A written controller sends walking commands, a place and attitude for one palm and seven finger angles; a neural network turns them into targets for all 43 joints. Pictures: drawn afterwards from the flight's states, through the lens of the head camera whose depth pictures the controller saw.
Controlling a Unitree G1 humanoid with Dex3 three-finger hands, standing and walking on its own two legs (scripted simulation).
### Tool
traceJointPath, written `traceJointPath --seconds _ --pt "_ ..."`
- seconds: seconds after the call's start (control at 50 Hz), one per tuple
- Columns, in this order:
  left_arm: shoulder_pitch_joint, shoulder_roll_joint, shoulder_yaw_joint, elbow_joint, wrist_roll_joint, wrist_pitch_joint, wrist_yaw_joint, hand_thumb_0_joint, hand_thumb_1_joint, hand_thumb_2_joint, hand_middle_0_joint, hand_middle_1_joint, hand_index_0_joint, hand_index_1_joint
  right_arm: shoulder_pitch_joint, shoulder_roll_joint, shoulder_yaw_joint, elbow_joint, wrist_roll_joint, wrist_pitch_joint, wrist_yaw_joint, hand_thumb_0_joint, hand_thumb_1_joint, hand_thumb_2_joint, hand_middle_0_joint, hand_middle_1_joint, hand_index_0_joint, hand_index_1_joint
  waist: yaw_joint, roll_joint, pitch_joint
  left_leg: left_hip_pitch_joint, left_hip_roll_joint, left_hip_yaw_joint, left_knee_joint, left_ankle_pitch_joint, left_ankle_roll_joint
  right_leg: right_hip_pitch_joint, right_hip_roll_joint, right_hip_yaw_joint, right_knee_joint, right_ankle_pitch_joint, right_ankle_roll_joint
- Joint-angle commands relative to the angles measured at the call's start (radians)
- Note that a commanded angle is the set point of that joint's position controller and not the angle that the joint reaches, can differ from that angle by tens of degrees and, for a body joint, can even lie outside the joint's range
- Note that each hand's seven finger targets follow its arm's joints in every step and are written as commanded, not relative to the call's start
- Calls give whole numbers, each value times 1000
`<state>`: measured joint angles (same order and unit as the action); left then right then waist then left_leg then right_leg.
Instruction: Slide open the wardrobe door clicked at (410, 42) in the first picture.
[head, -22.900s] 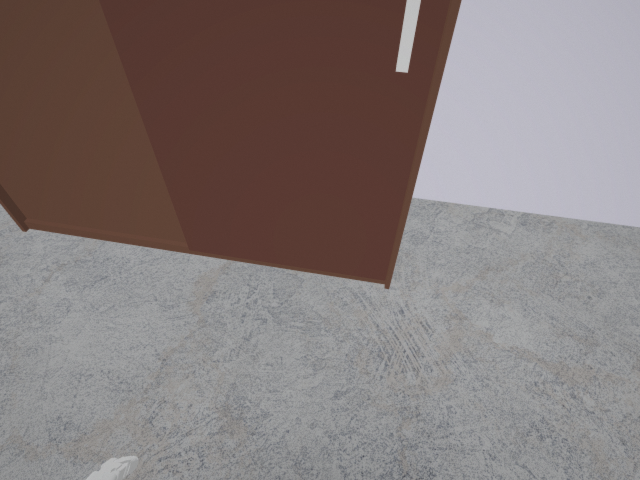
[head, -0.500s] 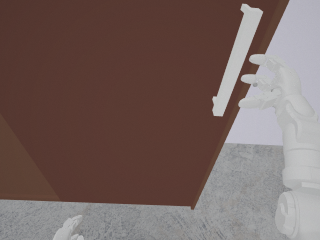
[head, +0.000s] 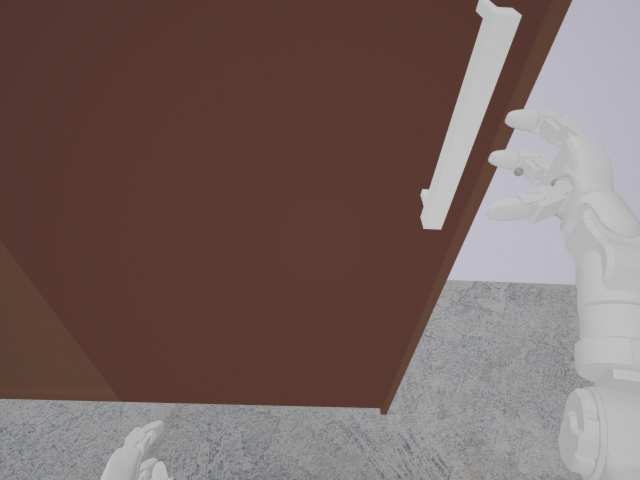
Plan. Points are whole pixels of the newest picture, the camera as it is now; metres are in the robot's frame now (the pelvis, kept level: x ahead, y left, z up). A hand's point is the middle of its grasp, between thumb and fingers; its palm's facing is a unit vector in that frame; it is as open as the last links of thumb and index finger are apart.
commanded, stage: move the hooked fingers beside the handle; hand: right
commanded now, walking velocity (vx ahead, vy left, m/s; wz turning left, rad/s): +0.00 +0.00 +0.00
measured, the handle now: (454, 128) +0.48 -0.12 +0.24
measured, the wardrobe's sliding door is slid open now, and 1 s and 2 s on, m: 0.00 0.00 0.00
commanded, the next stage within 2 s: none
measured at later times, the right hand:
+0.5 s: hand (505, 157) +0.43 -0.17 +0.24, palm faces -0.04 +1.00 +0.00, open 14.0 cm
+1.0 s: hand (506, 176) +0.41 -0.17 +0.23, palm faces -0.04 +1.00 -0.02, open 14.0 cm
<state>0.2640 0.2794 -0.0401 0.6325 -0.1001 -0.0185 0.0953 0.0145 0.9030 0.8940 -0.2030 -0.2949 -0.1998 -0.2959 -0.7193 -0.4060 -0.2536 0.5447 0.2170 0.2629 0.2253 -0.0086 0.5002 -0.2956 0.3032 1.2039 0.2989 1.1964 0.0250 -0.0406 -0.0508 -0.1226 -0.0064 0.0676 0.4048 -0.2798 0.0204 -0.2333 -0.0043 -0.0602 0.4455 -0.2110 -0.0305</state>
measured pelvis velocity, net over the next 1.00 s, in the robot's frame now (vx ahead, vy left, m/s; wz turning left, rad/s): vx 0.00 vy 0.01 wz -0.01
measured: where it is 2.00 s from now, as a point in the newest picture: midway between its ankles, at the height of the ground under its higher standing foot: outside the picture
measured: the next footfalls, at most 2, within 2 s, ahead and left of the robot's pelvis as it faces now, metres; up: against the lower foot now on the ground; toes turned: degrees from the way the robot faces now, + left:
none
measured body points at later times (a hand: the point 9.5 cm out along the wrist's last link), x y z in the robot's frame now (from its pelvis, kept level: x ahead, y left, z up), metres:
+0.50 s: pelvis +0.00 +0.00 +0.00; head -0.01 +0.02 +0.45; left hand +0.13 +0.27 -0.10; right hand +0.43 -0.22 +0.24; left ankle -0.04 +0.10 -0.74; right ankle +0.02 -0.10 -0.74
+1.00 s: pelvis +0.00 +0.01 +0.00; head -0.01 +0.03 +0.45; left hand +0.15 +0.27 -0.10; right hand +0.41 -0.22 +0.23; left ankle -0.04 +0.10 -0.74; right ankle +0.02 -0.10 -0.74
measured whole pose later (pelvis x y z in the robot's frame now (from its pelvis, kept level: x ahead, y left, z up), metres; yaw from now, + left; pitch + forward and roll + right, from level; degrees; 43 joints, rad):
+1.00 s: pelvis +0.00 +0.01 +0.00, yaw -1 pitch +0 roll +0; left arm 0.23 0.29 -0.04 0.62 -0.10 -0.01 0.10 0.01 0.90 0.89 -0.20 -0.29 -0.20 -0.30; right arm -0.71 -0.40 -0.25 0.54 0.23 0.29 0.24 -0.01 0.50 -0.30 0.30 1.20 0.30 1.20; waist 0.02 -0.05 -0.05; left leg -0.13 -0.01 0.08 0.42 -0.30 0.03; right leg -0.25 -0.01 -0.05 0.46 -0.22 -0.02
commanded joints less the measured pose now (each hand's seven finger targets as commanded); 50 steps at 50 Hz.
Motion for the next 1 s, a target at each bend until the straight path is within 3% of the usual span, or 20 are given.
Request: traceJointPath --seconds 0.0,0.08,0.14,0.24,0.28,0.3,0.36,0.46,0.56,0.6,0.62,0.68,0.72,0.78,0.8,0.82,0.88,0.9,0.92,0.98 --pt "-106 127 45 -150 9 -55 2 0 900 900 -200 -300 -200 -300 -533 -213 -52 -293 25 -76 -2 0 500 -300 300 1200 300 1200 0 10 -295 -71 -12 -36 -40 347 14 281 -8 88 -10 299 -24" --pt "-97 130 43 -133 11 -42 4 0 900 900 -200 -300 -200 -300 -475 -247 -86 -192 13 -38 -22 0 500 -300 300 1200 300 1200 -8 64 -227 -75 -11 -35 -56 302 9 218 -8 79 -22 240 -25" --pt "-96 132 39 -128 9 -30 10 0 900 900 -200 -300 -200 -300 -499 -241 -65 -121 -2 -13 -23 0 500 -300 300 1200 300 1200 4 62 -182 -99 -5 -41 -61 264 4 176 -6 75 -30 185 -25" --pt "-87 126 42 -136 12 -41 12 0 900 900 -200 -300 -200 -300 -626 -233 -39 -202 -5 -78 -20 0 500 -300 300 1200 300 1200 21 -19 -282 -92 -7 -45 -52 294 13 259 -7 87 -13 237 -24" --pt "-80 128 45 -140 13 -47 14 0 900 900 -200 -300 -200 -300 -607 -247 -54 -217 9 -106 -11 0 500 -300 300 1200 300 1200 19 21 -317 -65 -9 -43 -50 327 11 277 -8 86 -5 272 -28" --pt "-85 130 44 -139 14 -51 13 0 900 900 -200 -300 -200 -300 -644 -251 -53 -251 9 -117 -6 0 500 -300 300 1200 300 1200 19 -22 -347 -61 -7 -47 -43 347 14 297 -6 88 -4 288 -26" --pt "-81 126 43 -125 10 -54 12 0 900 900 -200 -300 -200 -300 -585 -205 -33 -176 17 -98 6 0 500 -300 300 1200 300 1200 18 12 -299 -82 -11 -40 -44 346 11 278 -6 87 -3 280 -26" --pt "-67 137 45 -121 8 -37 6 0 900 900 -200 -300 -200 -300 -488 -221 -54 -52 3 -30 -2 0 500 -300 300 1200 300 1200 0 53 -215 -84 -7 -35 -45 325 8 183 -3 79 -18 234 -25" --pt "-84 134 49 -161 11 -29 1 0 900 900 -200 -300 -200 -300 -469 -307 -130 -197 1 -68 -16 0 500 -300 300 1200 300 1200 -25 59 -296 -1 -1 -49 -30 425 6 199 1 63 -9 302 -33" --pt "-93 130 49 -166 11 -33 3 0 900 900 -200 -300 -200 -300 -532 -291 -108 -276 8 -105 -14 0 500 -300 300 1200 300 1200 -11 54 -314 5 -3 -51 -30 434 4 224 -1 64 -6 314 -36" --pt "-92 130 49 -164 13 -37 4 0 900 900 -200 -300 -200 -300 -530 -318 -131 -285 7 -113 -13 0 500 -300 300 1200 300 1200 -12 37 -324 3 -3 -54 -31 422 4 232 -1 67 -6 306 -35" --pt "-94 129 50 -158 12 -40 9 0 900 900 -200 -300 -200 -300 -529 -304 -113 -303 10 -116 -2 0 500 -300 300 1200 300 1200 0 16 -321 -6 -5 -51 -37 426 2 257 -4 56 0 319 -37" --pt "-106 126 44 -151 7 -41 9 0 900 900 -200 -300 -200 -300 -528 -261 -76 -287 9 -90 10 0 500 -300 300 1200 300 1200 3 -48 -289 -35 -4 -51 -35 418 7 255 1 60 2 307 -32" --pt "-92 131 47 -139 0 -39 8 0 900 900 -200 -300 -200 -300 -459 -175 -10 -174 22 -32 31 0 500 -300 300 1200 300 1200 21 -1 -217 -89 -9 -40 -48 373 3 227 2 63 6 263 -31" --pt "-91 136 48 -133 -2 -35 10 0 900 900 -200 -300 -200 -300 -431 -215 -44 -133 23 -11 34 0 500 -300 300 1200 300 1200 14 17 -194 -102 -7 -41 -50 351 2 204 0 68 3 236 -30" --pt "-92 140 46 -133 -2 -31 10 0 900 900 -200 -300 -200 -300 -439 -200 -25 -122 24 0 40 0 500 -300 300 1200 300 1200 19 51 -185 -104 -5 -40 -50 349 -1 188 1 68 0 223 -30" --pt "-95 137 50 -147 -1 -35 8 0 900 900 -200 -300 -200 -300 -467 -193 -22 -170 36 -13 35 0 500 -300 300 1200 300 1200 16 70 -237 -84 -4 -39 -41 365 0 206 5 69 8 245 -33" --pt "-103 134 49 -151 2 -34 8 0 900 900 -200 -300 -200 -300 -495 -229 -52 -211 32 -27 28 0 500 -300 300 1200 300 1200 6 48 -263 -73 -3 -44 -35 375 3 218 5 74 9 259 -32" --pt "-110 129 46 -157 5 -37 7 0 900 900 -200 -300 -200 -300 -539 -207 -31 -266 31 -45 22 0 500 -300 300 1200 300 1200 10 30 -294 -64 -2 -44 -29 388 5 240 6 75 11 278 -32" --pt "-110 124 42 -155 10 -40 8 0 900 900 -200 -300 -200 -300 -562 -259 -74 -310 32 -94 -6 0 500 -300 300 1200 300 1200 6 54 -319 -41 -6 -45 -33 387 3 255 3 73 9 291 -35"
